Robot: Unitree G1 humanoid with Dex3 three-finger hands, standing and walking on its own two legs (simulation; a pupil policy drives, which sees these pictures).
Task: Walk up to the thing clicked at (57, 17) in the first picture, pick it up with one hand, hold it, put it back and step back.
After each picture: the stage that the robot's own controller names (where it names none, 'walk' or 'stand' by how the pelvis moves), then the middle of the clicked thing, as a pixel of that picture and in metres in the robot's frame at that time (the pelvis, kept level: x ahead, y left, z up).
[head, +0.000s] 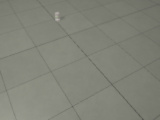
stand; (57, 16) +2.03 +0.31 -0.72
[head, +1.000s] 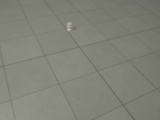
walk; (69, 26) +1.93 +0.10 -0.70
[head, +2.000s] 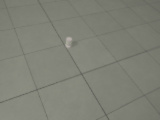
walk; (68, 42) +1.32 +0.02 -0.71
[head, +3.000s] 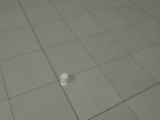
walk; (64, 79) +0.84 +0.07 -0.71
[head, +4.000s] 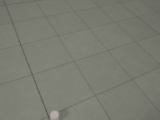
walk; (54, 117) +0.50 +0.12 -0.72
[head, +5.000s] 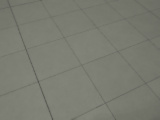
stand; out of the picture +0.38 +0.12 -0.70
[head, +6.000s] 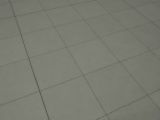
stand; out of the picture +0.34 +0.12 -0.72
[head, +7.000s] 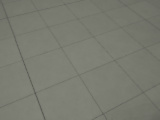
stand; out of the picture +0.33 +0.14 -0.73
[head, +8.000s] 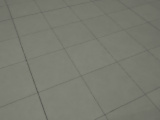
stand; out of the picture +0.35 +0.13 -0.73
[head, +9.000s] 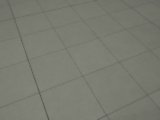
stand; out of the picture +0.34 +0.13 -0.73
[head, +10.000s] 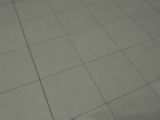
go down; out of the picture +0.35 +0.12 -0.72
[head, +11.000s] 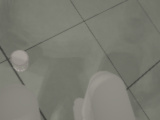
go down; (20, 61) +0.44 +0.15 -0.29
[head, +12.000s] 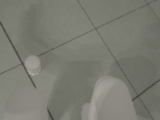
close in; (33, 65) +0.44 +0.13 -0.32
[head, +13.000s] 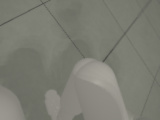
close in; out of the picture +0.44 +0.19 -0.24
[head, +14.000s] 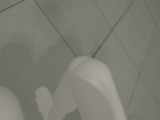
close; out of the picture +0.44 +0.20 -0.24
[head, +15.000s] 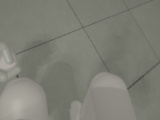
lift; (4, 65) +0.37 +0.22 -0.14
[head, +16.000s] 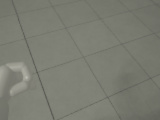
hold; out of the picture +0.25 +0.10 -0.64
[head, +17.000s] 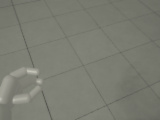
go down; out of the picture +0.21 +0.12 -0.70
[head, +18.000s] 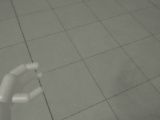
stand; out of the picture +0.20 +0.12 -0.69
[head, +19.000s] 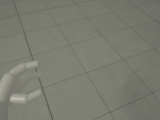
stand; out of the picture +0.18 +0.11 -0.71
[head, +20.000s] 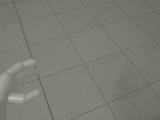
go down; out of the picture +0.18 +0.12 -0.70
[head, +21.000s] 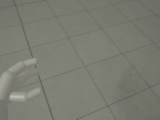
stand; out of the picture +0.18 +0.11 -0.70
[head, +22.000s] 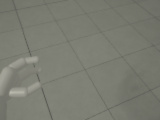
stand; out of the picture +0.18 +0.11 -0.71
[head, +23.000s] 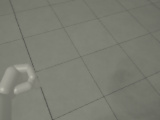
crouch; out of the picture +0.20 +0.11 -0.69
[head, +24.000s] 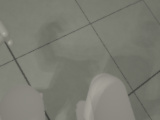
lower; (28, 100) +0.29 +0.13 -0.33
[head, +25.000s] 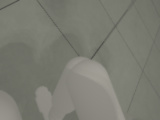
lower; out of the picture +0.28 +0.16 -0.27
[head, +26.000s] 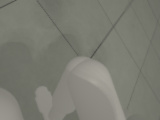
lower; out of the picture +0.29 +0.16 -0.26
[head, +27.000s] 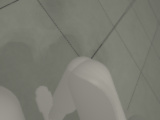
lower; out of the picture +0.30 +0.16 -0.26
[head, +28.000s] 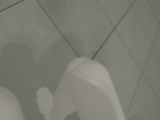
lower; out of the picture +0.31 +0.16 -0.26
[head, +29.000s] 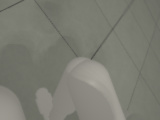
loosen; out of the picture +0.32 +0.16 -0.26
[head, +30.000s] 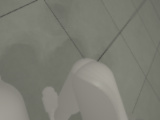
stand; out of the picture +0.34 +0.16 -0.26
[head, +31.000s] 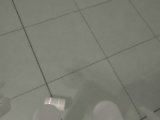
walk; (55, 103) +0.32 +0.11 -0.51
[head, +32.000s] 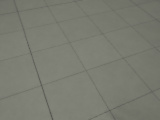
stand; out of the picture +0.29 +0.09 -0.69
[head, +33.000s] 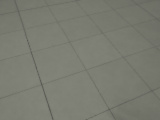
stand; out of the picture +0.31 +0.09 -0.69
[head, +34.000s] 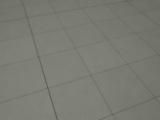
stand; out of the picture +0.33 +0.08 -0.74
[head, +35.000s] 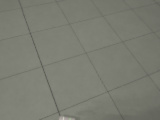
walk; out of the picture +0.37 +0.04 -0.73
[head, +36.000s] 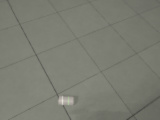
walk; (66, 100) +0.50 +0.06 -0.73
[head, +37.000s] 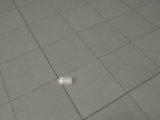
walk; (65, 80) +0.77 +0.19 -0.72
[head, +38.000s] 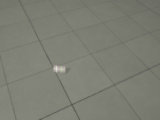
stand; (59, 69) +0.98 +0.17 -0.73
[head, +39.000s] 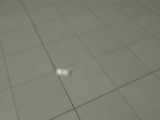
stand; (62, 72) +0.98 +0.17 -0.75
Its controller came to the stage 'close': yes
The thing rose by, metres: 0.21
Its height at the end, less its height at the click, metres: -0.02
